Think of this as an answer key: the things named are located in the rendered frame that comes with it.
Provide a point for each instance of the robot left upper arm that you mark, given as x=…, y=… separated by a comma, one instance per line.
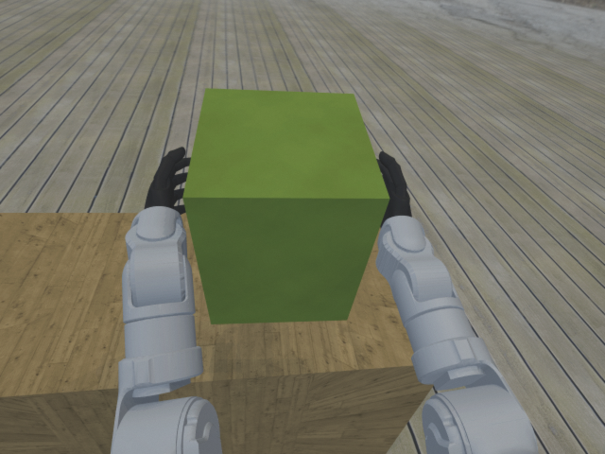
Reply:
x=186, y=425

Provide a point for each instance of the robot right hand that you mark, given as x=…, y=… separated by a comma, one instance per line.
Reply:
x=396, y=185

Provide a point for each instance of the right robot forearm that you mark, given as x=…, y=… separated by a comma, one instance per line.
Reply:
x=446, y=351

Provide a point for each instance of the pedestal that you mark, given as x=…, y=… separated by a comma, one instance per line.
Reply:
x=325, y=387

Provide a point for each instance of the robot right upper arm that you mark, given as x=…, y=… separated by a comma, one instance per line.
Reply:
x=479, y=420

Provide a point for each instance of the robot left hand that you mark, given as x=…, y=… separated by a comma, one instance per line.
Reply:
x=161, y=191

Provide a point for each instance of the carton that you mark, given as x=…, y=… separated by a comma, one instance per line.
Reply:
x=284, y=199

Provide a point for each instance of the left robot forearm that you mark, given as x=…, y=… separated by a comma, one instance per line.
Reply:
x=161, y=352

